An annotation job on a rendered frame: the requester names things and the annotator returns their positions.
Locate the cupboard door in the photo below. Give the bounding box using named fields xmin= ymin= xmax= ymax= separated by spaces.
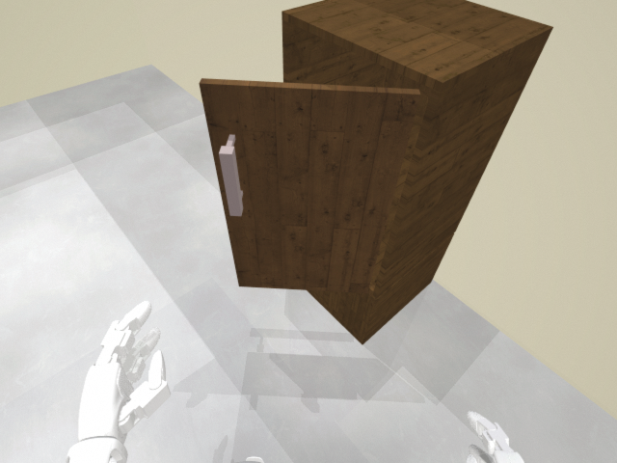
xmin=200 ymin=78 xmax=420 ymax=293

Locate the robot left hand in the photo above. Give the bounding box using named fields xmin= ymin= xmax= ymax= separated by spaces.
xmin=78 ymin=301 xmax=171 ymax=444

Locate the robot right hand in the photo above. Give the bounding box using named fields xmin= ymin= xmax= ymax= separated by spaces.
xmin=466 ymin=411 xmax=524 ymax=463

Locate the handle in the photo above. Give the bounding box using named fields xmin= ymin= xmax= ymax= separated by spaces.
xmin=219 ymin=134 xmax=243 ymax=216

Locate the robot left forearm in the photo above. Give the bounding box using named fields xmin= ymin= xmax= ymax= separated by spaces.
xmin=66 ymin=436 xmax=128 ymax=463

